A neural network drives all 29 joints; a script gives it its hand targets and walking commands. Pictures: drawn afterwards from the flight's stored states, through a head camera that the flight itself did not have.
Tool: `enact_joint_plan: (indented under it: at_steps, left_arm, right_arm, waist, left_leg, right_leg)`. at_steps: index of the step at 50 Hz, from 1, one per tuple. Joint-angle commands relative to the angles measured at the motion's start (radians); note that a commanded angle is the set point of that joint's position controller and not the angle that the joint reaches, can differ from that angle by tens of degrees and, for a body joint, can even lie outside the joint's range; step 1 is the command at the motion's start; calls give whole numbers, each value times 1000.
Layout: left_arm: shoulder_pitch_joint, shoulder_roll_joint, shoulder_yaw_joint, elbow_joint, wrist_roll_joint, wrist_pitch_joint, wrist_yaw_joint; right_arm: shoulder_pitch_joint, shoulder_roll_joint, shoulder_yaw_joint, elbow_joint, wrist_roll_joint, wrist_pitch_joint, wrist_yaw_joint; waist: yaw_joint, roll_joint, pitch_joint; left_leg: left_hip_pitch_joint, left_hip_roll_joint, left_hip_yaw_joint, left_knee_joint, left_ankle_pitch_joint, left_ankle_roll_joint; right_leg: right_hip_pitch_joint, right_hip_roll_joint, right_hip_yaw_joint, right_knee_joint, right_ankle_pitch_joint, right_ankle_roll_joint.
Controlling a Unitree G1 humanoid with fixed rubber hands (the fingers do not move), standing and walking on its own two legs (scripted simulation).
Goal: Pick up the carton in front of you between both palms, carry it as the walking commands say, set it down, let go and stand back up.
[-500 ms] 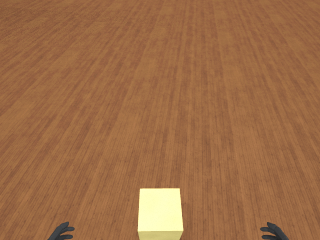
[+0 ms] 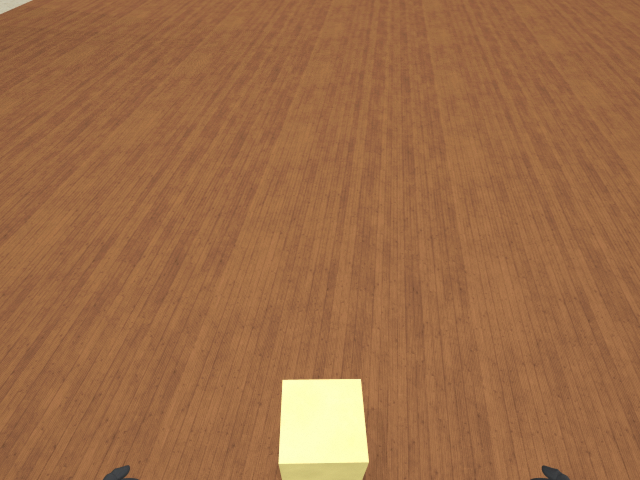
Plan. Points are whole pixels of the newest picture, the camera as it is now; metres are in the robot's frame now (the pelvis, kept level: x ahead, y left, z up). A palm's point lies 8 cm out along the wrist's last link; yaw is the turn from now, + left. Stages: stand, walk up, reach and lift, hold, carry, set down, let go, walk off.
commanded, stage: stand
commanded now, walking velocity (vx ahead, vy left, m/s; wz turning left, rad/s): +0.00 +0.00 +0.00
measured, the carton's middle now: (321, 434) +0.39 +0.01 -0.65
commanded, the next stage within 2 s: none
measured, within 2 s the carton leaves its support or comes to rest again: neither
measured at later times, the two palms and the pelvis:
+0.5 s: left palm out of the picture +0.08 +0.30 -0.11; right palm out of the picture +0.08 -0.31 -0.09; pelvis -0.01 +0.00 +0.00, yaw +0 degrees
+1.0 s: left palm out of the picture +0.07 +0.31 -0.11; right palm out of the picture +0.08 -0.31 -0.10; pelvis -0.02 +0.00 +0.00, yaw +0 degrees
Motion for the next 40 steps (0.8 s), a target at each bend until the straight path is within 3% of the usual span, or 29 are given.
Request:
enact_joint_plan:
  at_steps: [1,40]
  left_arm:
    - [-34,153,29,-37,-1,-13,2]
    - [-50,194,10,86,-9,-19,-5]
  right_arm:
    - [-40,-167,-33,-37,2,-13,-3]
    - [-68,-202,-17,91,13,-16,5]
  waist:
    - [0,16,-23]
    - [2,16,-12]
  left_leg:
    - [6,121,-101,-70,219,0]
    - [17,137,-109,-118,178,8]
  right_leg:
    - [-17,-96,74,-56,192,-17]
    - [-17,-111,93,-102,164,-29]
